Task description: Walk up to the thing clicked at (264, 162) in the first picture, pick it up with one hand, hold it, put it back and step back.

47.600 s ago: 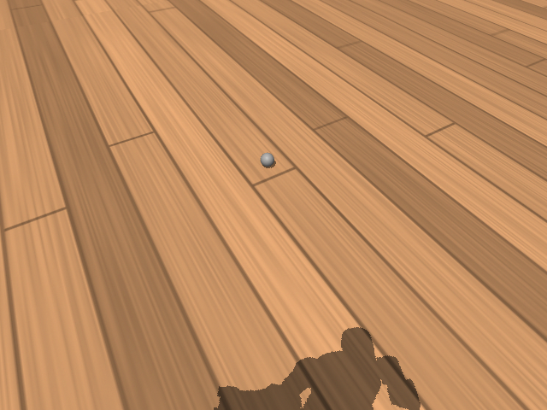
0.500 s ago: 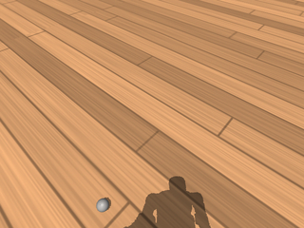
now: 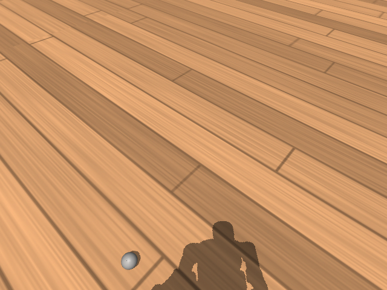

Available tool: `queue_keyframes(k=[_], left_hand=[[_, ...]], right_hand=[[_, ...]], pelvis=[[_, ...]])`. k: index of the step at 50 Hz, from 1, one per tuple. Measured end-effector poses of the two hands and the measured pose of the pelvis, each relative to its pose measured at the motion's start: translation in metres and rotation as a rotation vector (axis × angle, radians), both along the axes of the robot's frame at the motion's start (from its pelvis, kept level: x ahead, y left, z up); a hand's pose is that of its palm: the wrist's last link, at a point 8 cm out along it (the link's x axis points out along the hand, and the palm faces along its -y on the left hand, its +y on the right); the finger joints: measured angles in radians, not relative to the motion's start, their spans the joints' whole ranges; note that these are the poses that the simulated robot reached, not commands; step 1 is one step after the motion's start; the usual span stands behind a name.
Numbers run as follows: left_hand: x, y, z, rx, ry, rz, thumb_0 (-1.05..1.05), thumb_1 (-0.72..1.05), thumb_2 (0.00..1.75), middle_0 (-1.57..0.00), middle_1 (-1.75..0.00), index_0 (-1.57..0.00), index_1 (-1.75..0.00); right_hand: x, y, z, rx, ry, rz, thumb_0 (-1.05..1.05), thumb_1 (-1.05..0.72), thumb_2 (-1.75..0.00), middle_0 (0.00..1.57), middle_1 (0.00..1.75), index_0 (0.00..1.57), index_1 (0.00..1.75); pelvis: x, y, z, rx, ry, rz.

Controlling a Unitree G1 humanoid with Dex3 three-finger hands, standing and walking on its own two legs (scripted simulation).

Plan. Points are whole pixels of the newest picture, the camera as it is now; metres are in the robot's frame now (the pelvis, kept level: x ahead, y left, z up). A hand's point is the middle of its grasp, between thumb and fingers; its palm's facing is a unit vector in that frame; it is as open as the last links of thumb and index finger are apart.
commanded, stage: stand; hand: left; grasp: from above
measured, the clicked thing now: (129, 260) +0.40 +0.29 -0.74
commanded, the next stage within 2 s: step back in 0.10 s
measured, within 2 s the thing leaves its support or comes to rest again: neither
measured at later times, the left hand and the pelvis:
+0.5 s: hand out of the picture +0.07 +0.28 -0.16, palm faces -0.02 -0.90 -0.43, open 7.4 cm; pelvis -0.07 +0.01 -0.02, yaw +0 degrees
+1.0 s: hand out of the picture -0.05 +0.27 -0.17, palm faces -0.11 -0.92 -0.38, open 7.4 cm; pelvis -0.17 +0.01 -0.02, yaw -5 degrees
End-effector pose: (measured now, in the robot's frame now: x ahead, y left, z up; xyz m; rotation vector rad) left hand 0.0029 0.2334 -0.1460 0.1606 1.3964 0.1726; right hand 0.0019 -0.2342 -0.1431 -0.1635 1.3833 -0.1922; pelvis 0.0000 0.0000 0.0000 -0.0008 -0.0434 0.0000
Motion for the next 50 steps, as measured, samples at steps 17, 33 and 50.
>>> queue_keyframes(k=[17,33,50], left_hand=[[0.051,0.068,0.019,0.194,-0.173,-0.083,0.0,0.9,0.9,-0.21,-0.3,-0.2,-0.3],[0.042,0.099,0.01,0.146,-0.28,-0.127,0.0,0.9,0.9,-0.21,-0.3,-0.2,-0.3],[-0.06,0.079,0.012,0.167,-0.185,-0.197,0.01,0.9,0.9,-0.21,-0.3,-0.2,-0.3]], right_hand=[[0.051,-0.086,0.01,-0.161,-0.162,0.049,0.0,-0.9,-0.89,0.2,0.3,0.2,0.3],[-0.034,-0.052,0.036,-0.221,-0.083,0.136,0.0,-0.9,-0.89,0.2,0.3,0.2,0.3],[-0.099,-0.064,0.011,-0.178,-0.198,0.051,0.0,-0.9,-0.89,0.21,0.3,0.21,0.3]], pelvis=[[-0.039,-0.01,-0.018,-0.002,0.011,-0.005],[-0.098,0.025,-0.014,-0.026,0.015,0.006],[-0.172,0.014,-0.024,-0.026,-0.011,-0.081]])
